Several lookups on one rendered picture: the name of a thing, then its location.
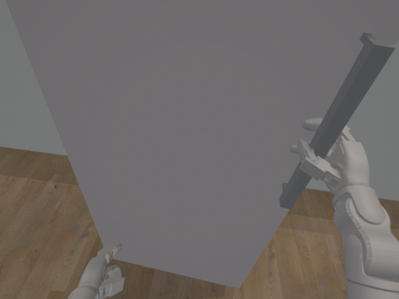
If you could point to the left robot hand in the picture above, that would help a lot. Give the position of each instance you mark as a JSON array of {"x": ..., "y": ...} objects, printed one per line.
[{"x": 108, "y": 280}]

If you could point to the right robot forearm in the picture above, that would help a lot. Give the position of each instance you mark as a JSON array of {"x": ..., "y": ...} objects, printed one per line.
[{"x": 371, "y": 251}]

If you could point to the fridge door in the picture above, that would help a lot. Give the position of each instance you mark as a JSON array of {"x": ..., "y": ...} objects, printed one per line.
[{"x": 177, "y": 116}]

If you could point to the left robot forearm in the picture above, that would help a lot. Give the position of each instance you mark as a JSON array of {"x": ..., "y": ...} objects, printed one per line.
[{"x": 85, "y": 292}]

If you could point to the handle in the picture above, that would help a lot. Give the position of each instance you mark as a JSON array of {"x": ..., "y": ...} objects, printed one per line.
[{"x": 363, "y": 73}]

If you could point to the right robot hand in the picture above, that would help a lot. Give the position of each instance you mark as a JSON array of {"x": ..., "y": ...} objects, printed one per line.
[{"x": 346, "y": 165}]

